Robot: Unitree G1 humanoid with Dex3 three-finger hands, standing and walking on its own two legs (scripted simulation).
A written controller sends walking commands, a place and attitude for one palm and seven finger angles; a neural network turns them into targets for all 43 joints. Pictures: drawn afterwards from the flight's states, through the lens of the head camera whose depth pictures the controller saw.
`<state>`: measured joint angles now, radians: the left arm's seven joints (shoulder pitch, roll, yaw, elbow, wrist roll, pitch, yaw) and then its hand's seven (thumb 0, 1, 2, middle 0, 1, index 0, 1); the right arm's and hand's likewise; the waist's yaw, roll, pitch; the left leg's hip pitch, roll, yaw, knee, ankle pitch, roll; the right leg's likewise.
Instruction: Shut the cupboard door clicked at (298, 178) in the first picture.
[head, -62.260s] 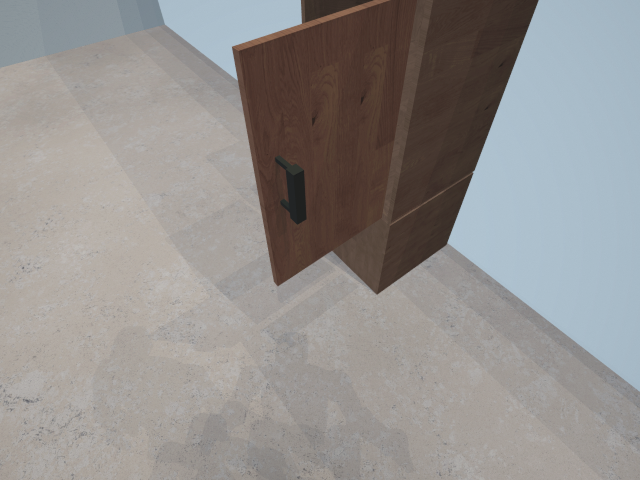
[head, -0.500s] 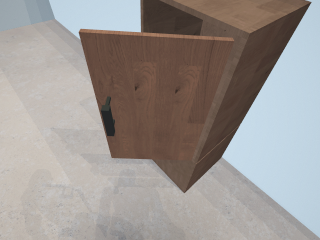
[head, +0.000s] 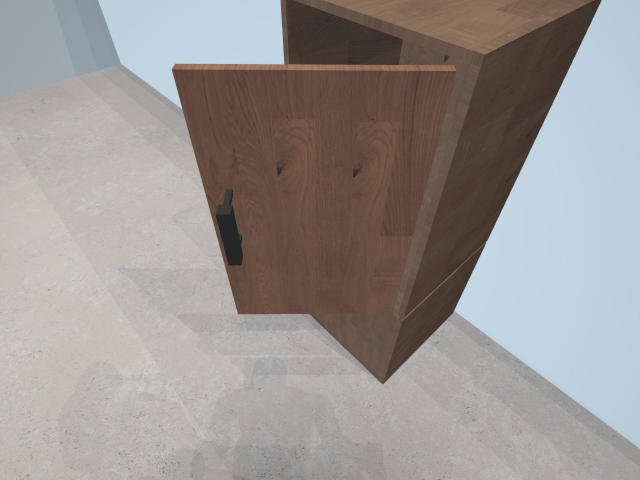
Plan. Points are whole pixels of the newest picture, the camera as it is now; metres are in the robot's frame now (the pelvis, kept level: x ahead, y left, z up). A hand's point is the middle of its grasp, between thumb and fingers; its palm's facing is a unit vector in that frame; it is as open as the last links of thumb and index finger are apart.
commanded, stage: come to a stop and stand still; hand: left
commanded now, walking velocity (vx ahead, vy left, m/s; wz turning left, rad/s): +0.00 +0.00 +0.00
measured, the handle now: (232, 227) +0.52 +0.19 -0.01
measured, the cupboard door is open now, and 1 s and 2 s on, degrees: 48 48 48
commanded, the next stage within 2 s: look again from close up in 0.26 s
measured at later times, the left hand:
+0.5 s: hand out of the picture +0.03 +0.20 -0.16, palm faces -0.04 -0.97 -0.25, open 7.4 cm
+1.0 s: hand out of the picture +0.10 +0.20 -0.15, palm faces -0.05 -0.95 -0.30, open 7.4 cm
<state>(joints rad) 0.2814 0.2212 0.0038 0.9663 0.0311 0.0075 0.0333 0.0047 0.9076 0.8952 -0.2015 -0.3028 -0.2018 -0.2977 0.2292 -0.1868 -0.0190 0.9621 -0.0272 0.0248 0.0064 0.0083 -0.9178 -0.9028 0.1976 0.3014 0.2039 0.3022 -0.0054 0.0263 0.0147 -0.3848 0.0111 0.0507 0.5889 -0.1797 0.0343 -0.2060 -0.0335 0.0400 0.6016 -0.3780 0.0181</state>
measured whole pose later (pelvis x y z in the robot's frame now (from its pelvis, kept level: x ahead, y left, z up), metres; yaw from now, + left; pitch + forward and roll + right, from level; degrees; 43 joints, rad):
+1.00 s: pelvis +0.04 -0.02 +0.01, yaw -1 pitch +0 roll +0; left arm 0.19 0.29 -0.01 1.04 0.02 -0.01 0.02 0.01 0.91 0.89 -0.20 -0.30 -0.20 -0.30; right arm 0.12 -0.27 0.00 1.06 -0.01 0.00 0.00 0.01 -0.91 -0.90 0.20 0.30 0.21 0.30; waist 0.01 -0.01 0.03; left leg -0.29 0.03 0.06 0.48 -0.19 0.00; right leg -0.10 -0.01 0.06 0.45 -0.35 0.03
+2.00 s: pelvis -0.01 +0.00 -0.09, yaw +0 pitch +14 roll -5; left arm 0.43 0.25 0.18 -0.07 -0.28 -0.38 -0.23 0.02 0.90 0.90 -0.96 -1.13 -0.96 -1.13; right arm 0.24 -0.22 -0.01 0.56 0.01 -0.22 -0.07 0.02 -0.91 -0.90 0.20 0.30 0.21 0.30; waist 0.01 0.04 -0.14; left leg -1.05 0.06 -0.04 1.20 -0.40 0.02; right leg -0.81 0.01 -0.05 1.18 -0.61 0.03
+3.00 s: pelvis +0.00 -0.03 -0.07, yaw +0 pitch +11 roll -3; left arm 0.37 0.23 0.14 -0.03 -0.27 -0.33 -0.21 0.02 0.90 0.90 -1.30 -1.50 -1.30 -1.50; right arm 0.25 -0.23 0.01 0.53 0.02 -0.19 -0.07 0.02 -0.91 -0.90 0.20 0.30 0.21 0.30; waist 0.02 0.06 -0.15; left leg -0.93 0.06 -0.04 1.12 -0.39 -0.02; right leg -0.72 0.02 -0.06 1.12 -0.61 0.00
